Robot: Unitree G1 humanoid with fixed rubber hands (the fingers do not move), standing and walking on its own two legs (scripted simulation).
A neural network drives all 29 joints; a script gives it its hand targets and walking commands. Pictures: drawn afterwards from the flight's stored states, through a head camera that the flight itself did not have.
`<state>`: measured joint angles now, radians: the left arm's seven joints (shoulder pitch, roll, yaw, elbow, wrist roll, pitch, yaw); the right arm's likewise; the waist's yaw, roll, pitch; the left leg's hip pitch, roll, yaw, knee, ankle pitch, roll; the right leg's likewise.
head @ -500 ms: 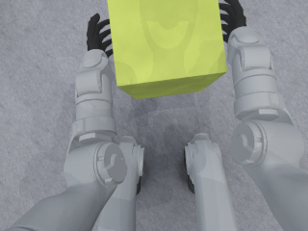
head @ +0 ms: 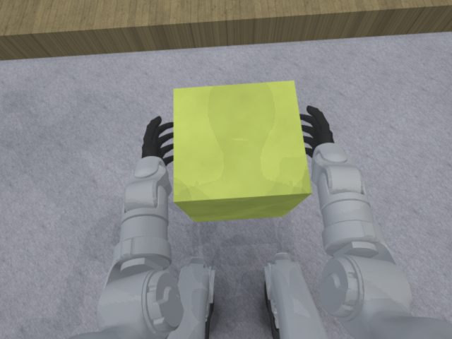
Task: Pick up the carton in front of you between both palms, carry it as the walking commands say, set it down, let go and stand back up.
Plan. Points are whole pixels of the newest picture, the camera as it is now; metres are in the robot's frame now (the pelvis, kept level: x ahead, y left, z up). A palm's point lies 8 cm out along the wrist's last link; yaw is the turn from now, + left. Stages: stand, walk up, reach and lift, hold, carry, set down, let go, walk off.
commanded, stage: reach and lift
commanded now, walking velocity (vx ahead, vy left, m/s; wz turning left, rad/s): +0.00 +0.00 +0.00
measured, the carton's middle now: (236, 162) +0.45 +0.00 -0.11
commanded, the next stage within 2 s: hold in 1.78 s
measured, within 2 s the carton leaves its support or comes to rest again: neither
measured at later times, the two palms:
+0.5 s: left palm (111, 150) +0.38 +0.15 +0.12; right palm (357, 139) +0.38 -0.15 +0.11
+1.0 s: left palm (65, 145) +0.35 +0.15 +0.20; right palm (397, 135) +0.34 -0.15 +0.19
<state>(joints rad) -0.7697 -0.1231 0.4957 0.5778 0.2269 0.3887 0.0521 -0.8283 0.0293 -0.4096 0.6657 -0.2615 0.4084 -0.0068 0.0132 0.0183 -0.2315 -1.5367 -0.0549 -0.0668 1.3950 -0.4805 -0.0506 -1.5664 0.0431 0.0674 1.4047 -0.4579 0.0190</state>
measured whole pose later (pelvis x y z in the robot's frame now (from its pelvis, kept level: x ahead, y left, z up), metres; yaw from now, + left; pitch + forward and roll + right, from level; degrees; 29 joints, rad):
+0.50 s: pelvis +0.04 +0.01 +0.13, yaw -1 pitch +16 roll +0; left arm -0.41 -0.18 0.38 0.48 0.24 0.41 0.03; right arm -0.45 0.12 -0.35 0.53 -0.26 0.42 0.00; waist 0.00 0.01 -0.15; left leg -0.76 -0.04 -0.07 0.83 -0.35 -0.02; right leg -0.78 0.02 0.07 0.83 -0.33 0.02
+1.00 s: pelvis +0.05 +0.01 +0.17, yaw -1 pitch -4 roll +0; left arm -0.34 -0.17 0.32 0.41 0.31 0.60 -0.03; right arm -0.33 0.17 -0.31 0.40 -0.32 0.62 0.01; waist 0.00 0.01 0.00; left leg -0.18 -0.02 -0.08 0.48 -0.23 -0.01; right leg -0.20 0.02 0.07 0.47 -0.21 0.01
